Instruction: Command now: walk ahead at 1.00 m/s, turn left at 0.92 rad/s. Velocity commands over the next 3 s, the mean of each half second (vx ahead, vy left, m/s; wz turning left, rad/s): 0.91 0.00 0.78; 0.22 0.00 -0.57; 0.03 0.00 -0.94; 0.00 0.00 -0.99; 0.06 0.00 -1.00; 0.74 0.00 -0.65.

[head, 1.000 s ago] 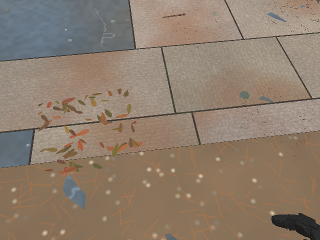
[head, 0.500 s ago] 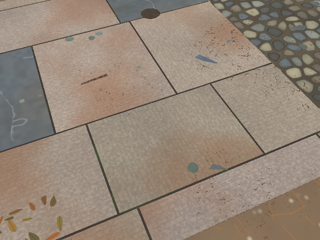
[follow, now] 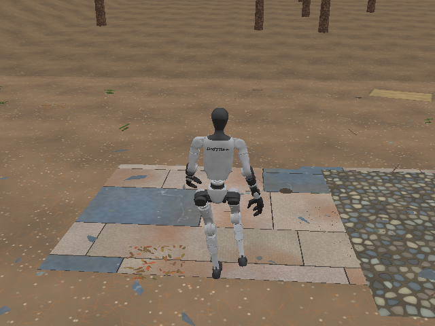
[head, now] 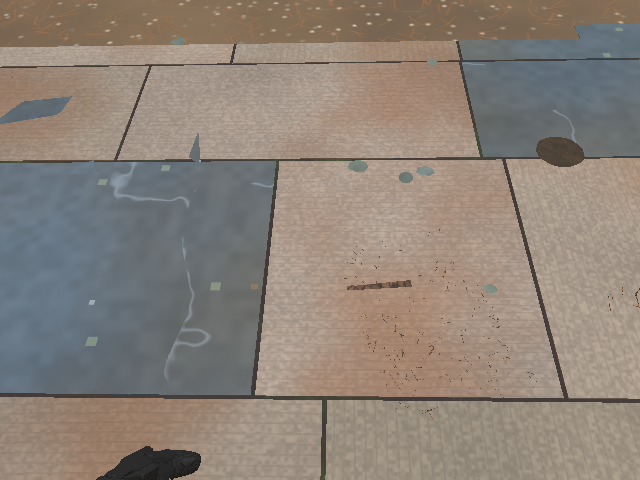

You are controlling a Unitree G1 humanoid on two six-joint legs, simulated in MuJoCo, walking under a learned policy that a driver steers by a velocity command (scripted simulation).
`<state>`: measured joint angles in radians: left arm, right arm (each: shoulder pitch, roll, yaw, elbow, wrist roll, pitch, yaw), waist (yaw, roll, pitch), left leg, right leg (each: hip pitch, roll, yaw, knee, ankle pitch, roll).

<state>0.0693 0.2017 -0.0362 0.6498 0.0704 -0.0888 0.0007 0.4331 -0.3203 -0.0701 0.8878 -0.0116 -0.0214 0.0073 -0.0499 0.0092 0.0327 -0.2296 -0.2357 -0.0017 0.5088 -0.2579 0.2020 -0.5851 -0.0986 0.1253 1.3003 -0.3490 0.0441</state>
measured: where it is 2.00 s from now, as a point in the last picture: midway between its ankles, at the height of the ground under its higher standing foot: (328, 417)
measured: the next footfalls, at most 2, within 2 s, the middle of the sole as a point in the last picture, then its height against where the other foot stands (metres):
right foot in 0.24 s outside the picture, level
left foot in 0.60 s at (274, 412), level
